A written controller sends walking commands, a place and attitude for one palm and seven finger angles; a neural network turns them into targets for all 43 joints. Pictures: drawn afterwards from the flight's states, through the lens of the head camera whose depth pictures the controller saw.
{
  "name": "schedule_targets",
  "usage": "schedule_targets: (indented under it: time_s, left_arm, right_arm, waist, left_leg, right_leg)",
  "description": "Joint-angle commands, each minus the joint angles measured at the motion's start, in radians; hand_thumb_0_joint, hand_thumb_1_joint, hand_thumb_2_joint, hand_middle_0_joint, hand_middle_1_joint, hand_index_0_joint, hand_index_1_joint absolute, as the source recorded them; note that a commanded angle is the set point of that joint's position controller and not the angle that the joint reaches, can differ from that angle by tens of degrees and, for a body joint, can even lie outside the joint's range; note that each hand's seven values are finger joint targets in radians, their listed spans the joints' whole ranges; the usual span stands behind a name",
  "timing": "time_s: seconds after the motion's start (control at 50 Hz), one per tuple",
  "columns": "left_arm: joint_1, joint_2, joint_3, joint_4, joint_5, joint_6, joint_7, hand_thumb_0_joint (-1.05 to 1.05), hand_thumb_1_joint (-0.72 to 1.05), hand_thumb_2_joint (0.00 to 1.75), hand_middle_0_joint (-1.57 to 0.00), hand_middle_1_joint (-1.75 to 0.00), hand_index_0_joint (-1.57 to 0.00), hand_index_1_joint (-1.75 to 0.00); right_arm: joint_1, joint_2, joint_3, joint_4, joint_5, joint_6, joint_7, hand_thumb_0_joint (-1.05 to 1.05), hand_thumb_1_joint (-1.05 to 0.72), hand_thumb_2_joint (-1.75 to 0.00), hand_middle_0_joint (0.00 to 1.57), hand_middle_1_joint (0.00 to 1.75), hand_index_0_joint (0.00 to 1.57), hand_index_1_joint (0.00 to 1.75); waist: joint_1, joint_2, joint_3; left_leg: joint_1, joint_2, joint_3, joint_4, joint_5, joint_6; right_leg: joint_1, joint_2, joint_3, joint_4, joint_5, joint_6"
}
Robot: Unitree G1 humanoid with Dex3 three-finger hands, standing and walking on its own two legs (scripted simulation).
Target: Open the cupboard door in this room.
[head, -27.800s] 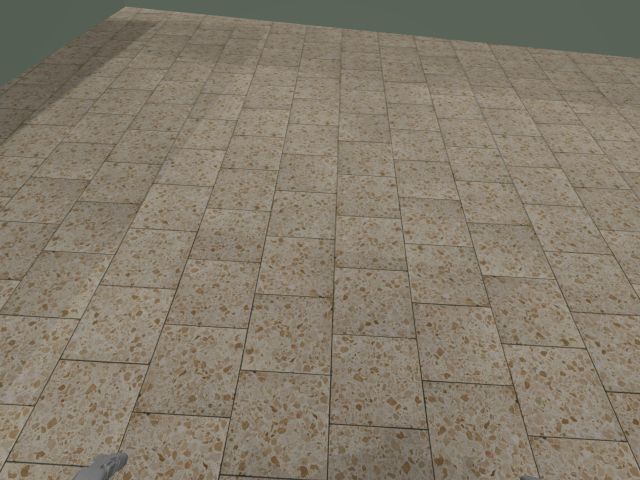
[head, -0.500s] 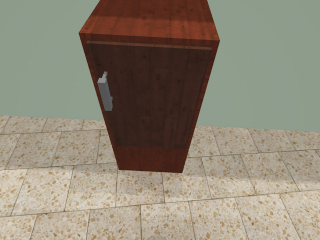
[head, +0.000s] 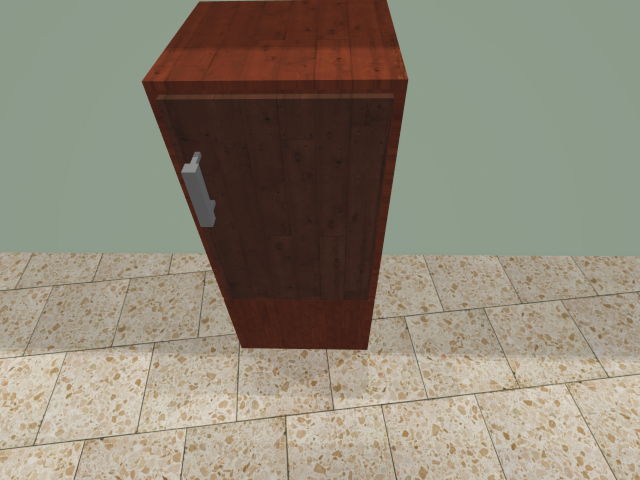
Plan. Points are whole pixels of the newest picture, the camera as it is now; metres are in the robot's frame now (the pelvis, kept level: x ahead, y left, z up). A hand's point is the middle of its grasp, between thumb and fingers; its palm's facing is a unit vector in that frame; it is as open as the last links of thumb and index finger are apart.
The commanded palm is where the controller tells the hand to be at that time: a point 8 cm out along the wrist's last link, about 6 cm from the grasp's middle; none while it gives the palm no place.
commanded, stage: shuffle to correct the standing spot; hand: left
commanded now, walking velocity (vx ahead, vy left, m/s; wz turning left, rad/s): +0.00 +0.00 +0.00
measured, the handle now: (202, 189) +0.61 +0.27 +0.00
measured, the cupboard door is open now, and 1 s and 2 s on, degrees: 0 0 0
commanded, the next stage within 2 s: come to a stop and stand still in 0.38 s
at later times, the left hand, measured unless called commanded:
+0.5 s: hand out of the picture +0.05 +0.19 -0.18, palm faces +0.04 -0.98 -0.21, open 7.4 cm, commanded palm none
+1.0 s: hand out of the picture +0.14 +0.21 -0.17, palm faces +0.02 -0.96 -0.27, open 7.3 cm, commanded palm none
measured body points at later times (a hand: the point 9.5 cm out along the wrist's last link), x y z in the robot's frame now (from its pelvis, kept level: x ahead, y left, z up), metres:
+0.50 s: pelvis +0.05 +0.01 -0.02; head +0.08 +0.00 +0.43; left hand +0.05 +0.24 -0.17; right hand +0.00 -0.20 -0.17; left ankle -0.02 +0.13 -0.73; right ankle +0.04 -0.08 -0.74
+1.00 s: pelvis +0.08 +0.02 -0.01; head +0.13 +0.00 +0.44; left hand +0.14 +0.26 -0.15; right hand +0.14 -0.21 -0.17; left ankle +0.11 +0.15 -0.74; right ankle +0.05 -0.07 -0.73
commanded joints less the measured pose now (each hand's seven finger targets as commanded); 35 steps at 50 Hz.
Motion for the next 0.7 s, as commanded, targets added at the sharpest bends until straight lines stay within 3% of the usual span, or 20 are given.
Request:
schedule_targets:
  time_s: [0.0,0.04,0.14,0.2,0.24,0.28,0.32,0.34,0.38,0.42,0.44,0.46,0.48,0.5,0.52,0.58,0.6,0.64,0.66,0.68]
  left_arm:
    - [0.047,0.12,0.02,-0.033,-0.005,-0.015,0.007,0.0,0.9,0.9,-0.2,-0.3,-0.2,-0.3]
    - [0.056,0.121,0.021,-0.028,-0.004,-0.017,0.005,0.0,0.9,0.9,-0.2,-0.3,-0.2,-0.3]
    - [0.093,0.156,0.046,-0.034,0.002,-0.009,0.001,0.0,0.9,0.9,-0.2,-0.3,-0.2,-0.3]
    - [0.103,0.161,0.061,-0.047,0.006,-0.008,0.001,0.0,0.9,0.9,-0.2,-0.3,-0.2,-0.3]
    - [0.087,0.153,0.066,-0.054,0.006,-0.01,0.0,0.0,0.9,0.9,-0.2,-0.3,-0.2,-0.3]
    - [0.061,0.12,0.062,-0.069,0.008,-0.007,-0.004,0.0,0.9,0.9,-0.2,-0.3,-0.2,-0.3]
    - [0.034,0.059,0.055,-0.092,0.009,-0.01,-0.01,0.0,0.9,0.9,-0.2,-0.3,-0.2,-0.3]
    - [0.009,0.041,0.048,-0.104,0.013,-0.016,-0.009,0.0,0.9,0.9,-0.2,-0.3,-0.2,-0.3]
    - [-0.017,0.037,0.045,-0.112,0.009,-0.027,-0.013,0.0,0.9,0.9,-0.2,-0.3,-0.2,-0.3]
    - [0.055,0.016,0.05,-0.085,0.003,-0.036,-0.021,0.0,0.9,0.9,-0.2,-0.3,-0.2,-0.3]
    - [0.141,0.032,0.059,-0.057,0.005,-0.041,-0.021,0.0,0.9,0.9,-0.2,-0.3,-0.2,-0.3]
    - [0.269,0.114,0.079,-0.017,0.009,-0.051,-0.011,0.0,0.9,0.9,-0.2,-0.3,-0.2,-0.3]
    - [0.36,0.179,0.094,0.011,0.003,-0.053,0.0,0.0,0.9,0.9,-0.2,-0.3,-0.2,-0.3]
    - [0.341,0.166,0.079,0.012,-0.002,-0.05,0.006,0.0,0.9,0.9,-0.2,-0.3,-0.2,-0.3]
    - [0.264,0.136,0.072,-0.003,0.001,-0.049,0.012,0.0,0.9,0.9,-0.2,-0.3,-0.2,-0.3]
    - [0.104,0.104,0.062,-0.055,0.018,-0.03,0.025,0.0,0.9,0.9,-0.2,-0.3,-0.2,-0.3]
    - [0.075,0.112,0.064,-0.07,0.019,-0.024,0.027,0.0,0.9,0.9,-0.2,-0.3,-0.2,-0.3]
    - [0.059,0.126,0.064,-0.083,0.005,-0.012,0.028,0.0,0.9,0.9,-0.2,-0.3,-0.2,-0.3]
    - [0.063,0.119,0.064,-0.089,0.0,-0.003,0.028,0.0,0.9,0.9,-0.2,-0.3,-0.2,-0.3]
    - [0.078,0.092,0.057,-0.099,-0.005,0.005,0.028,0.0,0.9,0.9,-0.2,-0.3,-0.2,-0.3]
  right_arm:
    - [0.052,-0.074,-0.012,-0.019,0.004,-0.013,-0.004,0.0,-0.9,-0.9,0.2,0.3,0.2,0.3]
    - [0.06,-0.074,-0.011,-0.012,0.003,-0.011,-0.003,0.0,-0.9,-0.9,0.2,0.3,0.2,0.3]
    - [0.071,-0.059,-0.015,-0.018,-0.003,0.003,0.01,0.0,-0.9,-0.9,0.2,0.3,0.2,0.3]
    - [0.084,-0.052,-0.018,-0.023,-0.004,0.001,0.014,0.0,-0.9,-0.9,0.2,0.3,0.2,0.3]
    - [0.117,-0.046,-0.017,-0.016,-0.003,-0.006,0.013,0.0,-0.9,-0.9,0.2,0.3,0.2,0.3]
    - [0.177,-0.062,-0.018,0.002,-0.003,-0.018,0.012,0.0,-0.9,-0.9,0.2,0.3,0.2,0.3]
    - [0.235,-0.129,-0.031,0.016,-0.009,-0.026,0.002,0.0,-0.9,-0.9,0.2,0.3,0.2,0.3]
    - [0.245,-0.135,-0.036,0.016,-0.009,-0.027,-0.005,0.0,-0.9,-0.9,0.2,0.3,0.2,0.3]
    - [0.228,-0.111,-0.028,0.003,-0.01,-0.033,-0.007,0.0,-0.9,-0.9,0.2,0.3,0.2,0.3]
    - [0.147,-0.117,-0.025,-0.02,-0.008,-0.033,-0.009,0.0,-0.9,-0.9,0.2,0.3,0.2,0.3]
    - [0.109,-0.111,-0.025,-0.034,0.0,-0.035,-0.008,0.0,-0.9,-0.9,0.2,0.3,0.2,0.3]
    - [0.079,-0.084,-0.025,-0.06,0.013,-0.042,-0.003,0.0,-0.9,-0.9,0.2,0.3,0.2,0.3]
    - [0.014,-0.046,-0.018,-0.103,0.011,-0.045,0.0,0.0,-0.9,-0.9,0.2,0.3,0.2,0.3]
    - [0.022,-0.062,-0.024,-0.096,0.006,-0.035,-0.01,0.0,-0.9,-0.9,0.2,0.3,0.2,0.3]
    - [0.017,-0.044,-0.025,-0.085,0.011,-0.026,-0.009,0.0,-0.9,-0.9,0.2,0.3,0.2,0.3]
    - [0.013,-0.001,-0.029,-0.068,0.014,-0.005,0.005,0.0,-0.9,-0.9,0.2,0.3,0.2,0.3]
    - [0.033,0.014,-0.026,-0.063,0.018,-0.004,0.007,0.0,-0.9,-0.9,0.2,0.3,0.2,0.3]
    - [0.1,0.026,-0.026,-0.031,0.018,-0.002,0.003,0.0,-0.9,-0.9,0.2,0.3,0.2,0.3]
    - [0.142,-0.006,-0.033,-0.019,0.012,-0.007,-0.001,0.0,-0.9,-0.9,0.2,0.3,0.2,0.3]
    - [0.159,-0.052,-0.042,-0.015,0.008,-0.016,-0.007,0.0,-0.9,-0.9,0.2,0.3,0.2,0.3]
  waist:
    - [-0.001,-0.042,0.042]
    - [0.001,-0.04,0.034]
    - [0.015,-0.123,0.093]
    - [0.012,-0.146,0.112]
    - [-0.003,-0.121,0.117]
    - [-0.021,0.015,0.115]
    - [-0.035,0.259,0.09]
    - [-0.041,0.275,0.112]
    - [-0.031,0.199,0.114]
    - [0.026,0.115,0.064]
    - [0.071,0.044,0.019]
    - [0.122,-0.175,-0.047]
    - [0.142,-0.326,-0.05]
    - [0.108,-0.22,-0.053]
    - [0.083,-0.187,-0.015]
    - [0.021,-0.254,0.081]
    - [0.004,-0.232,0.055]
    - [-0.029,-0.166,0.006]
    - [-0.035,-0.094,-0.027]
    - [-0.028,0.061,-0.061]
  left_leg:
    - [-0.054,0.051,-0.046,-0.089,0.082,0.042]
    - [-0.048,0.045,-0.035,-0.078,0.051,0.04]
    - [-0.141,-0.009,0.016,0.051,-0.117,0.039]
    - [-0.146,-0.011,0.023,0.115,-0.101,0.045]
    - [-0.1,-0.006,0.015,0.063,-0.073,0.049]
    - [-0.038,0.027,-0.042,-0.035,-0.014,0.065]
    - [0.011,0.178,-0.214,-0.167,0.043,0.141]
    - [0.043,0.216,-0.267,-0.182,0.147,0.186]
    - [0.069,0.228,-0.253,-0.13,0.375,0.227]
    - [-0.025,0.171,-0.131,-0.034,0.424,0.183]
    - [-0.132,0.113,-0.066,0.078,0.37,0.139]
    - [-0.311,0.023,0.007,0.272,0.195,0.087]
    - [-0.459,-0.039,0.037,0.461,-0.25,0.05]
    - [-0.447,-0.01,-0.06,0.564,-0.309,0.034]
    - [-0.425,0.008,-0.078,0.576,-0.28,0.027]
    - [-0.333,0.023,-0.035,0.398,-0.235,0.018]
    - [-0.256,0.009,-0.022,0.276,-0.161,0.018]
    - [-0.056,-0.034,0.04,0.061,0.134,0.007]
    - [0.04,-0.01,0.026,-0.01,0.318,0.015]
    - [0.107,0.104,-0.08,-0.014,0.625,0.061]
  right_leg:
    - [-0.011,-0.068,0.088,-0.137,0.097,-0.037]
    - [-0.008,-0.072,0.095,-0.141,0.058,-0.044]
    - [-0.047,-0.135,0.212,-0.255,-0.312,-0.097]
    - [-0.08,-0.174,0.251,-0.29,-0.342,-0.125]
    - [-0.116,-0.162,0.208,-0.246,-0.291,-0.123]
    - [-0.146,-0.071,0.089,-0.095,-0.215,-0.092]
    - [-0.21,0.036,-0.084,0.166,-0.194,-0.052]
    - [-0.28,0.05,-0.093,0.246,-0.254,-0.05]
    - [-0.306,0.022,-0.067,0.293,-0.29,-0.06]
    - [-0.091,0.016,-0.085,0.103,-0.151,-0.06]
    - [0.094,-0.005,-0.044,0.016,0.011,-0.069]
    - [0.298,-0.181,0.209,-0.063,0.183,-0.122]
    - [0.375,-0.399,0.442,-0.187,0.524,-0.212]
    - [0.343,-0.42,0.419,-0.169,0.708,-0.269]
    - [0.252,-0.375,0.334,-0.159,0.733,-0.266]
    - [0.082,-0.266,0.111,-0.117,0.765,-0.201]
    - [0.045,-0.236,0.065,-0.081,0.739,-0.174]
    - [-0.028,-0.16,0.004,0.002,0.582,-0.112]
    - [-0.055,-0.125,0.0,0.079,0.463,-0.075]
    - [-0.097,-0.07,-0.032,0.153,0.234,-0.029]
